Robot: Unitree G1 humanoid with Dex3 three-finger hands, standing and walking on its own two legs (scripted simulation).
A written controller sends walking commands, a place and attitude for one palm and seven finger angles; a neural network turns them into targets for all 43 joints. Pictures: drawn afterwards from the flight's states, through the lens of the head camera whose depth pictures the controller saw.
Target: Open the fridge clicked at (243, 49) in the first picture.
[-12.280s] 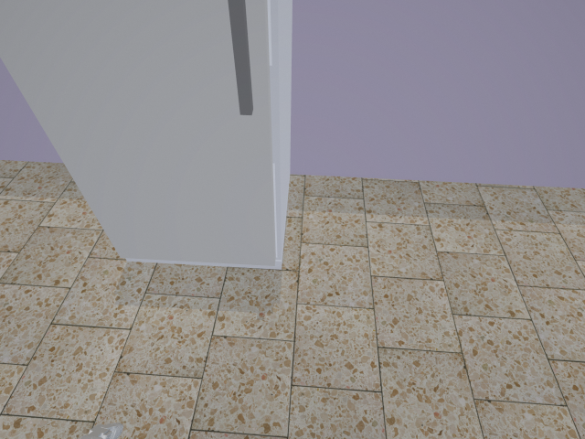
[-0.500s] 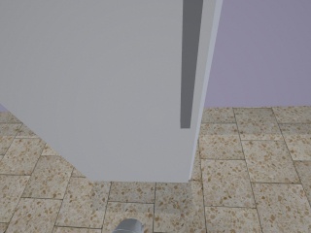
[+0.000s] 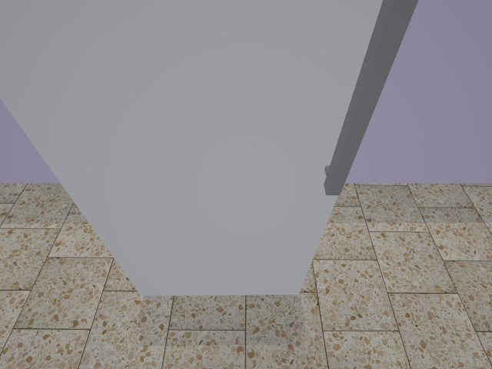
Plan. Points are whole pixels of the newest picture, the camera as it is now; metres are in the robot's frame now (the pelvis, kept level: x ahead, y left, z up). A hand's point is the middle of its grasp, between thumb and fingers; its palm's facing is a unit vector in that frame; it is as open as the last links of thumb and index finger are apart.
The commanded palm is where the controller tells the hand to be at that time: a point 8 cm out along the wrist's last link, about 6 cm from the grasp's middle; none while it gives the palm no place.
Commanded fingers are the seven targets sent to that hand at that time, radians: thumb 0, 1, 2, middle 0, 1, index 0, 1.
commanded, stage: come to a stop and stand still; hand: right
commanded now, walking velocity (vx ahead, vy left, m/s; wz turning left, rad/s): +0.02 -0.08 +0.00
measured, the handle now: (358, 96) +0.46 -0.15 +0.22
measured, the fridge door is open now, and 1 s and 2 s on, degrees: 0 0 0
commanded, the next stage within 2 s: look again from close up in 1.48 s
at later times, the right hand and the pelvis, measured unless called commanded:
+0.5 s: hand out of the picture -0.02 -0.19 -0.17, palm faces +0.04 +0.99 -0.17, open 7.4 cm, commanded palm none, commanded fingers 0.00 -0.90 -0.90 0.20 0.30 0.20 0.30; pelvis +0.00 -0.03 +0.01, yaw +1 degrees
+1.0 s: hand out of the picture -0.02 -0.21 -0.18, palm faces +0.01 +0.98 -0.20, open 7.4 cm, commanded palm none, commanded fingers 0.00 -0.90 -0.90 0.20 0.30 0.20 0.30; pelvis -0.02 -0.04 +0.00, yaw +0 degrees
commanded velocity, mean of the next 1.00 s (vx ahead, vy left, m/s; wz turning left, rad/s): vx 0.00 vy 0.00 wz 0.00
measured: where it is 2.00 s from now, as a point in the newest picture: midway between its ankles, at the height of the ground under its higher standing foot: outside the picture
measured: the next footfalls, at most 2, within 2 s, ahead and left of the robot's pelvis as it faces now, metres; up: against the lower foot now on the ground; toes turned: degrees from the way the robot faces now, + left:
right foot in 0.02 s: +0.01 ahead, -0.10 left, +0.00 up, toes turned -3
